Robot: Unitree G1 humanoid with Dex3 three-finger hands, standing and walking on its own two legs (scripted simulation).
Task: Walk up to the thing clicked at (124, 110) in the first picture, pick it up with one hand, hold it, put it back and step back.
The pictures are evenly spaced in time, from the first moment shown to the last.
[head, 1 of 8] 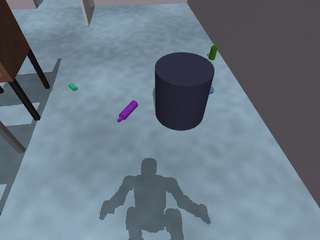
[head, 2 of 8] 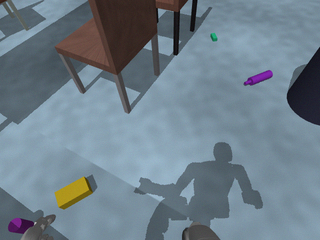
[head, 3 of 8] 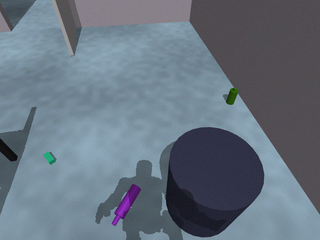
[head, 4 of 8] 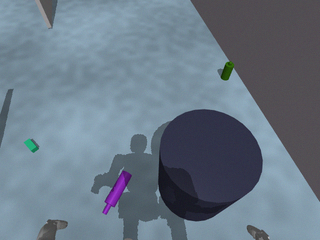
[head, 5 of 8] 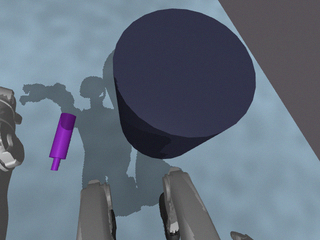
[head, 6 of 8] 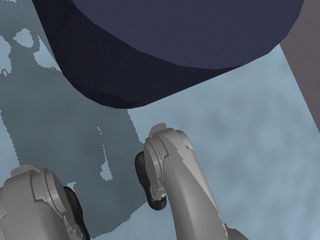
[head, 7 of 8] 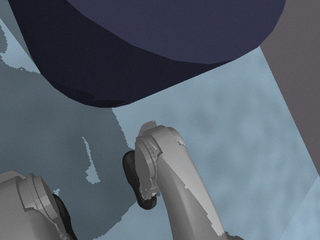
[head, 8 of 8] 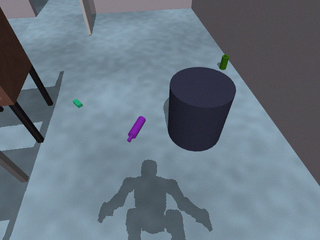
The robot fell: no
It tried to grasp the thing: yes
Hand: left
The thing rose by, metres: 0.00
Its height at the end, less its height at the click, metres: +0.00
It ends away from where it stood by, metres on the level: 0.02
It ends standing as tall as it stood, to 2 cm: yes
